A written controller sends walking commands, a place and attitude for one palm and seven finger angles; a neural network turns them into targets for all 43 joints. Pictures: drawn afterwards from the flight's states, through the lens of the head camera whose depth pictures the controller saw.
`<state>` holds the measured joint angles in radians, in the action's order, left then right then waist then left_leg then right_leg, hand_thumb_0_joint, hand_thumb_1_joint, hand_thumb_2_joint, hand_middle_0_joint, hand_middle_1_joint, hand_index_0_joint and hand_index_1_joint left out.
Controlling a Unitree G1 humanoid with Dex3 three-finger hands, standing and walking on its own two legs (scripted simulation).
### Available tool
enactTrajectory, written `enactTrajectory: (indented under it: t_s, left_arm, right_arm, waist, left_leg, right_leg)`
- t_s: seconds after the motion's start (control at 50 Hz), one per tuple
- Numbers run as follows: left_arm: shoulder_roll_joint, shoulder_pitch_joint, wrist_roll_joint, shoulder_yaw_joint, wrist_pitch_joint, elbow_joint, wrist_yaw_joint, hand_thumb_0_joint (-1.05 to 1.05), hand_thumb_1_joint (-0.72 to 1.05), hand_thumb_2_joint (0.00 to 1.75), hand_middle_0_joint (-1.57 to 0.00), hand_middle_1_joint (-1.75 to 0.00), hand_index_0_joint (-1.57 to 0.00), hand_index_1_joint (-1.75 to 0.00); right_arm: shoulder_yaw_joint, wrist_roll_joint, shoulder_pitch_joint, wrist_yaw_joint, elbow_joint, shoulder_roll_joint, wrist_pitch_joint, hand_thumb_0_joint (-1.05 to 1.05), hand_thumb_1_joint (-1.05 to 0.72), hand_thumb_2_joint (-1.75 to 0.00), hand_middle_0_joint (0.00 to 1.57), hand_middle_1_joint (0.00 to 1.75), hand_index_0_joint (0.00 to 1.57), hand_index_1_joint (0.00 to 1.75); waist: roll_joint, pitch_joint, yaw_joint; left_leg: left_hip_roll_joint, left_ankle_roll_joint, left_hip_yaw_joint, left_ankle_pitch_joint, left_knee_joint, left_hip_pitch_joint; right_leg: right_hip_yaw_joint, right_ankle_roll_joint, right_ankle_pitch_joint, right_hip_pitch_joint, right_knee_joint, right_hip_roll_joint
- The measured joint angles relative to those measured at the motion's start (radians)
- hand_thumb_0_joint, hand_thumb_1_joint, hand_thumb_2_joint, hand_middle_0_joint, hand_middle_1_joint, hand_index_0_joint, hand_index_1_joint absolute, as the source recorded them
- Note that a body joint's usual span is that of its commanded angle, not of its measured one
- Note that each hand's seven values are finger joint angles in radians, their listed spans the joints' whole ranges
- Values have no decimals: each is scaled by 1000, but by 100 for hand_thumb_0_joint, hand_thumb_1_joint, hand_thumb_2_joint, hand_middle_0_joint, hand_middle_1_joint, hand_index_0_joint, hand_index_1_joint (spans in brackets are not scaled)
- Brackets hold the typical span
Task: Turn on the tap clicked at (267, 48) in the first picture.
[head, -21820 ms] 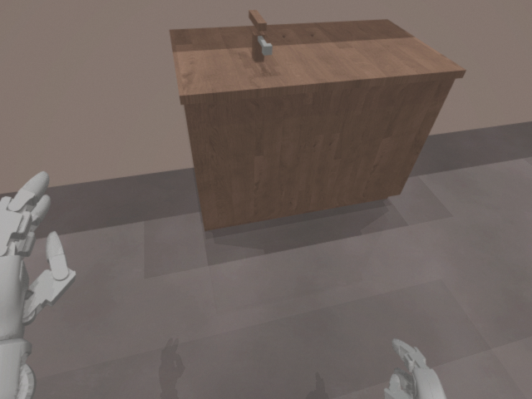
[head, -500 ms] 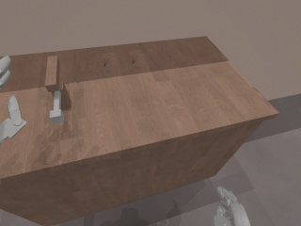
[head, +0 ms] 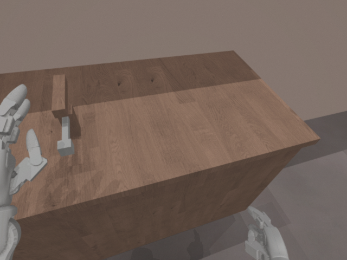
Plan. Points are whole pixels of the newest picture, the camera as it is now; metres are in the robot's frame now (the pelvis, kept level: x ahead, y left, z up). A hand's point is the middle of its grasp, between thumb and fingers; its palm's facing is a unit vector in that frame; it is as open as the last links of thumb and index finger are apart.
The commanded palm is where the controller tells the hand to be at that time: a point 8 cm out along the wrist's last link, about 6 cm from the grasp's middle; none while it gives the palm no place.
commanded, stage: look again from close up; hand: left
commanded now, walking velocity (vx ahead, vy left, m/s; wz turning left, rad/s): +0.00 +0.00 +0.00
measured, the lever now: (66, 147) +0.32 +0.29 +0.07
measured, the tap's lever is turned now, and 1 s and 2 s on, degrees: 0 0 0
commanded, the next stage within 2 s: turn the palm inward beside the body in 0.38 s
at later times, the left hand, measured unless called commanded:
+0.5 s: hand (39, 173) +0.20 +0.25 +0.17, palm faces +0.38 -0.84 -0.40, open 7.4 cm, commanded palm +0.14 +0.28 +0.17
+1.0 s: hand (33, 200) +0.16 +0.24 +0.16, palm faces +0.58 -0.77 -0.27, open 7.4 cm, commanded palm +0.12 +0.26 +0.16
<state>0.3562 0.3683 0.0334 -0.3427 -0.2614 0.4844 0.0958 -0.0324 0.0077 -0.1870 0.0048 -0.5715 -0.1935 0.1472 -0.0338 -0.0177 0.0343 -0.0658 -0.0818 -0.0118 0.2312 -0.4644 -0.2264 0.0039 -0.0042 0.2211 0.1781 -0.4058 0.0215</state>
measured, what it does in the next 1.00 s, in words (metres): shifts its weight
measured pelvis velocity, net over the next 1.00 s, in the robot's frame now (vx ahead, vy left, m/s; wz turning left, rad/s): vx -0.05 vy -0.07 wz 0.08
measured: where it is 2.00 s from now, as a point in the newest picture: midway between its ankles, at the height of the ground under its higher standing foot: outside the picture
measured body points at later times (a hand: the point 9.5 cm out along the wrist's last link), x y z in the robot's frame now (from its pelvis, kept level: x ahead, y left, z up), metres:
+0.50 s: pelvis -0.01 +0.00 +0.00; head -0.01 +0.01 +0.45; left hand +0.18 +0.29 +0.19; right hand +0.17 -0.22 -0.07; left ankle +0.01 +0.06 -0.74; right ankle +0.00 -0.13 -0.74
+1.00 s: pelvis -0.05 -0.07 -0.03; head -0.06 -0.08 +0.42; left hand +0.13 +0.28 +0.17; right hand +0.18 -0.27 -0.10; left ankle +0.01 +0.06 -0.74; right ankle +0.00 -0.13 -0.74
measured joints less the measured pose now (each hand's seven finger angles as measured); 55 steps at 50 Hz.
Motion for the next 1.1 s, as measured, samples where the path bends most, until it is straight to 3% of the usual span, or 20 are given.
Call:
enactTrajectory:
  t_s: [0.12, 0.2, 0.3, 0.48, 0.5, 0.52, 0.54, 0.58, 0.64, 0.68, 0.72, 0.78, 0.82, 0.88, 0.94, 1.02, 1.1]
  left_arm:
    - [16, 46, 0, 13, 35, -71, -16, 1, 89, 90, -21, -30, -21, -30]
    - [21, 41, 6, -3, 57, -69, -11, 1, 89, 90, -21, -30, -21, -30]
    - [7, 29, 5, 5, 46, -3, -2, 1, 89, 90, -21, -30, -21, -30]
    - [12, 51, 3, 6, 41, -64, -3, 1, 89, 90, -21, -30, -21, -30]
    - [47, 14, -6, 19, 51, -74, -1, 1, 89, 90, -21, -30, -21, -30]
    - [98, -65, -42, 19, 57, -104, -20, 1, 89, 90, -21, -30, -21, -30]
    - [135, -147, -46, 11, 65, -148, -36, 1, 89, 90, -22, -30, -21, -30]
    - [158, -251, -8, -37, 113, -203, -62, 1, 88, 90, -22, -30, -22, -30]
    - [87, -265, 97, -83, 205, -208, -96, 1, 89, 90, -21, -30, -21, -30]
    - [43, -206, 104, -62, 253, -188, -113, 1, 90, 90, -21, -30, -21, -30]
    - [28, -120, 78, -22, 281, -162, -115, 1, 90, 90, -20, -30, -20, -30]
    - [26, -27, 59, 21, 259, -142, -90, 1, 90, 90, -21, -30, -21, -30]
    - [32, -10, 68, 15, 214, -139, -60, 1, 89, 90, -21, -30, -21, -30]
    - [33, -57, 77, -23, 136, -161, -7, 1, 89, 90, -22, -30, -22, -30]
    - [35, -150, 77, -60, 122, -211, 16, 1, 89, 90, -22, -30, -22, -30]
    - [47, -219, 95, -44, 229, -272, -17, 1, 89, 90, -21, -30, -21, -30]
    - [55, -198, 112, 8, 321, -273, -53, 1, 90, 90, -20, -30, -20, -30]
  right_arm:
    - [-6, 3, 12, 13, 23, 13, -34, 1, -90, -90, 20, 30, 21, 30]
    - [-12, 2, -1, 19, 23, 14, -39, 1, -90, -90, 20, 30, 21, 30]
    - [-10, -1, -14, 16, 10, 5, -33, 1, -90, -90, 20, 30, 21, 30]
    - [-2, 5, -28, 20, 4, 3, -49, 1, -90, -90, 20, 30, 21, 30]
    - [-26, 23, -52, 48, 42, -12, -62, 1, -90, -90, 20, 30, 20, 30]
    - [-33, 6, -72, 60, 59, -20, -55, 1, -90, -90, 20, 30, 20, 30]
    - [-33, -13, -72, 50, 47, -22, -47, 1, -90, -90, 20, 30, 20, 30]
    - [-39, -33, -43, 14, 2, -28, -48, 1, -90, -90, 20, 30, 20, 30]
    - [-33, -22, -11, -7, -41, -36, -46, 1, -90, -90, 20, 30, 21, 30]
    - [-26, -15, -3, -12, -42, -49, -47, 1, -90, -90, 20, 30, 21, 30]
    - [-24, -8, 10, -11, -33, -58, -57, 1, -90, -90, 20, 30, 21, 30]
    - [-19, -12, 31, 1, -22, -55, -65, 1, -90, -90, 20, 30, 21, 30]
    - [-14, -15, 40, 13, -29, -46, -63, 1, -90, -90, 20, 30, 21, 30]
    - [-10, -16, 45, 28, -54, -40, -53, 1, -90, -90, 20, 30, 20, 30]
    - [-15, -13, 53, 42, -82, -48, -52, 1, -90, -90, 20, 30, 20, 30]
    - [-19, 1, 66, 74, -98, -61, -60, 1, -90, -90, 20, 30, 21, 30]
    - [-12, 13, 75, 96, -98, -55, -60, 1, -90, -90, 20, 30, 21, 30]
  waist:
    - [8, 10, -11]
    - [-3, -9, -3]
    - [-4, -25, 8]
    - [27, 4, -7]
    - [32, -2, -5]
    - [28, -15, 10]
    - [24, -27, 18]
    - [12, -26, 23]
    - [20, 3, 20]
    - [42, 25, 11]
    - [57, 35, -1]
    - [53, 36, -7]
    - [36, 30, 5]
    - [21, 26, 31]
    - [29, 24, 47]
    - [71, 30, 54]
    - [100, 42, 39]
  left_leg:
    - [0, -2, -5, -8, 16, 4]
    - [-1, -2, 1, -17, 24, 6]
    - [-4, -1, 6, -23, 25, 9]
    - [0, 3, 1, -37, 43, 14]
    - [1, 2, 13, -35, 26, -1]
    - [-6, 2, 23, -32, 6, -12]
    - [-12, 6, 32, -32, -5, -20]
    - [-17, 16, 30, -38, -13, -35]
    - [-17, 20, 1, -36, -17, -37]
    - [-13, 19, -6, -25, -37, -44]
    - [-9, 20, -9, -13, -62, -54]
    - [-3, 30, -3, 3, -110, -86]
    - [6, 41, 6, 15, -145, -110]
    - [20, 61, 35, 37, -206, -150]
    - [28, 75, 73, 58, -263, -187]
    - [39, 88, 99, 74, -299, -208]
    - [52, 102, 86, 110, -303, -211]
  right_leg:
    - [-5, -3, -10, -3, 17, 0]
    - [0, -1, -16, -6, 22, -1]
    - [7, -1, -19, -10, 21, -4]
    - [1, 1, -36, -13, 40, 0]
    - [4, -6, -25, -5, 26, 6]
    - [9, 6, -22, 7, -1, 4]
    - [18, 15, -11, 18, -27, -1]
    - [16, 24, 6, 50, -70, -7]
    - [-11, 27, 22, 79, -116, -8]
    - [-17, 23, 31, 88, -138, -5]
    - [-18, 26, 41, 99, -163, -1]
    - [-9, 37, 60, 131, -214, 6]
    - [3, 49, 72, 152, -245, 14]
    - [35, 66, 88, 175, -281, 29]
    - [75, 82, 105, 192, -312, 39]
    - [105, 93, 117, 197, -324, 49]
    - [107, 86, 127, 199, -325, 48]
